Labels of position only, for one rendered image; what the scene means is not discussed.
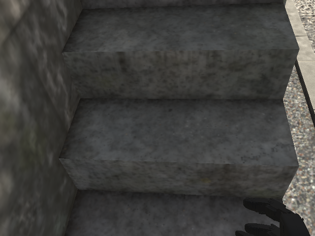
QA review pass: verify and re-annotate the right robot hand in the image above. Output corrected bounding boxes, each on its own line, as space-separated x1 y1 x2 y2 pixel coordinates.
235 198 310 236

